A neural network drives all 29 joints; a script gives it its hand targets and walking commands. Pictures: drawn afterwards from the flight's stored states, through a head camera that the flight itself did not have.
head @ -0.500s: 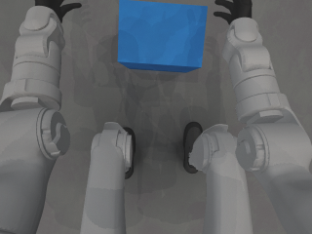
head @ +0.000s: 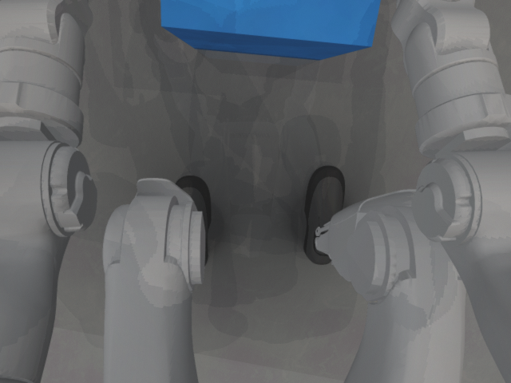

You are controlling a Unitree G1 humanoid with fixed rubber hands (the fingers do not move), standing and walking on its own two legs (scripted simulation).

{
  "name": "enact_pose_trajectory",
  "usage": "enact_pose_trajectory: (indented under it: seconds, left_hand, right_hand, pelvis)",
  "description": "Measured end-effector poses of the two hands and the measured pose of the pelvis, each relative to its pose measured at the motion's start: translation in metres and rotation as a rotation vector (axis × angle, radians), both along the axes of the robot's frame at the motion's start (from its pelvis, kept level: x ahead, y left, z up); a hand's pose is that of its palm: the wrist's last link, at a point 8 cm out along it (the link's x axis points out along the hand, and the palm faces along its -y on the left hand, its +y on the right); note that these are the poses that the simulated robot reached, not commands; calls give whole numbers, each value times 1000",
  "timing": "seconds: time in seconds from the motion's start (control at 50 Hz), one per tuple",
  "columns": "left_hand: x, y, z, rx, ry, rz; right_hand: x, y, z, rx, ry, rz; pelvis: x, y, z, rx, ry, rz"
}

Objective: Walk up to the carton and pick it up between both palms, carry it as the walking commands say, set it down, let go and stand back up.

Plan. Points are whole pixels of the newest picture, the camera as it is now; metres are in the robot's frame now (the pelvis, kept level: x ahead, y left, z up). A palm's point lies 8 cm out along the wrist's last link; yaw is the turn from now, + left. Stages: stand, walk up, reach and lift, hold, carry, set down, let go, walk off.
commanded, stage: reach and lift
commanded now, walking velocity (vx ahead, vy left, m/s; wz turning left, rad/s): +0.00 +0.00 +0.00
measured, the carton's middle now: out of the picture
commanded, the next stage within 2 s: none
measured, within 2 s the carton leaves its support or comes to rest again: leaves its support in 1.54 s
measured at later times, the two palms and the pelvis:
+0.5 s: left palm out of the picture +0.56 +0.20 -0.20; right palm out of the picture +0.56 -0.15 -0.19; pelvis +0.00 +0.00 -0.01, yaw +0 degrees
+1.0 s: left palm out of the picture +0.56 +0.17 -0.20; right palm out of the picture +0.56 -0.14 -0.19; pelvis +0.00 +0.00 -0.01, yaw +0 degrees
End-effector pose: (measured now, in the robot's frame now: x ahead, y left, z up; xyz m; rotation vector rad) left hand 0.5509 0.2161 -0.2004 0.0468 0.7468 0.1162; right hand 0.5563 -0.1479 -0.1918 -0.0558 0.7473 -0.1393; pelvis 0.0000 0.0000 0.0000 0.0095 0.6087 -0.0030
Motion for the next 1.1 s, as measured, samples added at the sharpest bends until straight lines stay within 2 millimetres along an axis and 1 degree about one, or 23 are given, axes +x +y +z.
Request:
enact_pose_trajectory:
  seconds: [0.06, 0.22, 0.42, 0.76, 0.9, 1.1]
  left_hand:
    - [0, 0, -5, 3, -3, -6]
    - [7, 0, 4, 18, -28, -24]
    - [8, -3, 4, 14, -28, -28]
    - [7, -50, -3, -76, -20, -87]
    - [8, -49, -3, -64, -19, -89]
    - [9, -48, -3, -95, 12, -87]
  right_hand:
    - [2, 0, -3, 5, -6, -9]
    - [-1, 0, -3, 10, 4, -14]
    - [-1, 0, -3, 14, 4, -10]
    - [1, 3, -1, 16, -6, 10]
    - [1, 4, -1, 17, -5, 16]
    - [1, 4, -3, 19, 10, 42]
  pelvis:
    - [-1, 0, -5, -1, -12, 0]
    - [-2, 3, -8, -9, -23, 1]
    - [-2, 3, -8, -9, -24, 1]
    - [-2, 3, -8, -10, -23, 1]
    - [-2, 3, -7, -10, -23, 1]
    - [-1, 2, -8, -8, -22, 1]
